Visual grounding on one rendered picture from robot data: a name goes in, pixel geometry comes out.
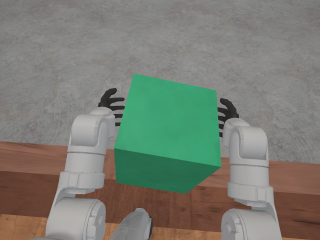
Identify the right robot hand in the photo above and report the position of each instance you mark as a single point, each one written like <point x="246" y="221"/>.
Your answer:
<point x="229" y="113"/>

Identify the left robot hand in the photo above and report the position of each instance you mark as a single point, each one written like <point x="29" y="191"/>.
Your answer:
<point x="105" y="101"/>

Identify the carton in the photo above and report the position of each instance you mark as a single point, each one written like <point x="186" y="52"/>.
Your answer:
<point x="168" y="137"/>

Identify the robot left shin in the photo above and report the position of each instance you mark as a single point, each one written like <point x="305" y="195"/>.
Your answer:
<point x="141" y="210"/>

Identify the right robot forearm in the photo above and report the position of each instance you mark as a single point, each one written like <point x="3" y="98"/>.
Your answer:
<point x="249" y="159"/>

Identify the left robot thigh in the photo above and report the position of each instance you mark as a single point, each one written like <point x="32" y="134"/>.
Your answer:
<point x="135" y="226"/>

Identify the robot left upper arm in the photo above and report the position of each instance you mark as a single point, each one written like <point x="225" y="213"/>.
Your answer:
<point x="75" y="218"/>

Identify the left robot forearm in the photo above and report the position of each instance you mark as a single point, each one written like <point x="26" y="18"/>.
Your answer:
<point x="87" y="146"/>

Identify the robot right upper arm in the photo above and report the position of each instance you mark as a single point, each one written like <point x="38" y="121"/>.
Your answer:
<point x="249" y="224"/>

